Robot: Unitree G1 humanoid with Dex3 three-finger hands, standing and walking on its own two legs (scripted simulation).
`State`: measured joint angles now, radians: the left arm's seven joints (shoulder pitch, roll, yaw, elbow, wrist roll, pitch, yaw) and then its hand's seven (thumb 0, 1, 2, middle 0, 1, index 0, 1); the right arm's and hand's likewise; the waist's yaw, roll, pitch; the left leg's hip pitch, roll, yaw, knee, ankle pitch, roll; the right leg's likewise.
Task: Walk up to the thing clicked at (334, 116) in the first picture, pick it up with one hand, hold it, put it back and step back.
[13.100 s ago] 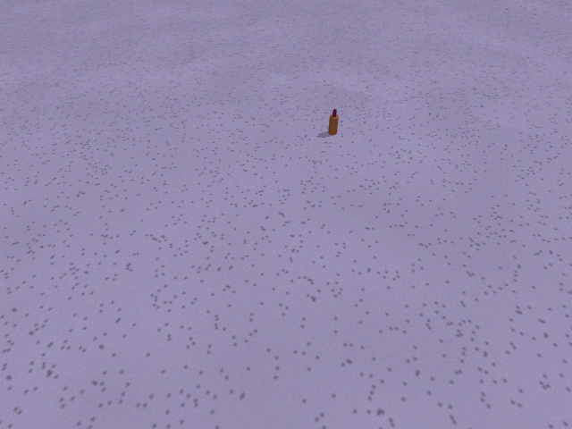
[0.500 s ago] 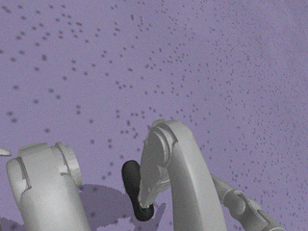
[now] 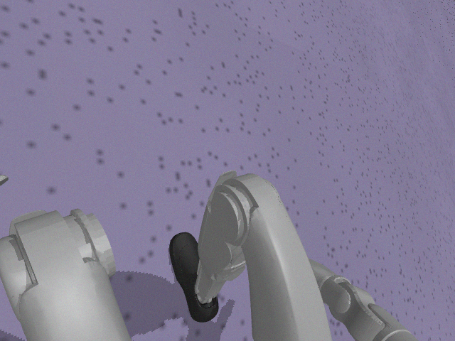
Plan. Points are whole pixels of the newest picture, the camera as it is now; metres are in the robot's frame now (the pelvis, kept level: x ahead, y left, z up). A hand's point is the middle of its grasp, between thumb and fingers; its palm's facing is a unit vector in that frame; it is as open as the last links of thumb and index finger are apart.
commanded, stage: close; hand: left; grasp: from the side
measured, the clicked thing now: out of the picture +0.43 +0.30 -0.20
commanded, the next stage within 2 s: settle in 0.38 s
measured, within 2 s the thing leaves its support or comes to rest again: leaves its support in 0.80 s
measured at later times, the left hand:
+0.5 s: hand out of the picture +0.43 +0.29 -0.18, palm faces +0.36 -0.93 -0.01, open 6.8 cm
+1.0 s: hand out of the picture +0.43 +0.30 -0.14, palm faces +0.34 -0.94 +0.00, open 6.7 cm
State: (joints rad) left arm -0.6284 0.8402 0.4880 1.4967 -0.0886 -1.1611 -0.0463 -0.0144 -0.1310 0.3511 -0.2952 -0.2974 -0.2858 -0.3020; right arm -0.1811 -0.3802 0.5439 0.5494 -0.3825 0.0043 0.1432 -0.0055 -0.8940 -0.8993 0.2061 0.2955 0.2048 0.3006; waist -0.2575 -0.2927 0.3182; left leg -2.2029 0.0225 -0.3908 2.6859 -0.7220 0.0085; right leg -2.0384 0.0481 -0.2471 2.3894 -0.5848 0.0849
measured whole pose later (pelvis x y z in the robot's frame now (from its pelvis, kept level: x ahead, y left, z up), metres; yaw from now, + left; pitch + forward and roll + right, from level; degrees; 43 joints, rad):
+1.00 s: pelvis +0.00 +0.00 +0.01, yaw +1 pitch +15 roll -18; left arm -0.64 0.79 0.47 1.24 -0.06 -0.99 -0.04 -0.05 0.03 0.98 -0.80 -1.02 -0.93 -1.02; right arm -0.12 -0.35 0.45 0.56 -0.33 0.05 0.15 -0.01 -0.90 -0.90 0.21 0.30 0.20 0.30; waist -0.24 -0.24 0.25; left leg -2.23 0.02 -0.36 2.64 -0.72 0.01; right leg -2.06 0.03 -0.23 2.36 -0.60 0.07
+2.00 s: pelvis +0.03 -0.02 +0.07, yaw +10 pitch +31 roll -7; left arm -0.62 0.46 0.44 0.87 -0.14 -0.59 -0.24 -0.06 0.02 0.99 -0.83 -0.99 -0.95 -1.01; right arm 0.08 -0.30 0.07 0.65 -0.08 0.04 0.07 0.00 -0.89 -0.90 0.20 0.30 0.20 0.30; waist -0.12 -0.02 -0.08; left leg -2.20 0.03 -0.13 2.36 -0.71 -0.01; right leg -2.15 -0.04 -0.06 2.28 -0.67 0.02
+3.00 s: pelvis +0.03 -0.02 +0.13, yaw +13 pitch +33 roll -5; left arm -0.58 0.38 0.40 0.78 -0.15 -0.51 -0.23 -0.06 0.00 1.01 -0.84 -0.99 -0.96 -1.02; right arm 0.14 -0.27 0.02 0.65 -0.04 0.02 0.03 0.00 -0.92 -0.90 0.20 0.29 0.20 0.30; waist -0.10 0.01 -0.16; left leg -2.05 0.03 -0.08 2.17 -0.69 -0.01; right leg -2.02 -0.05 -0.03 2.11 -0.66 0.02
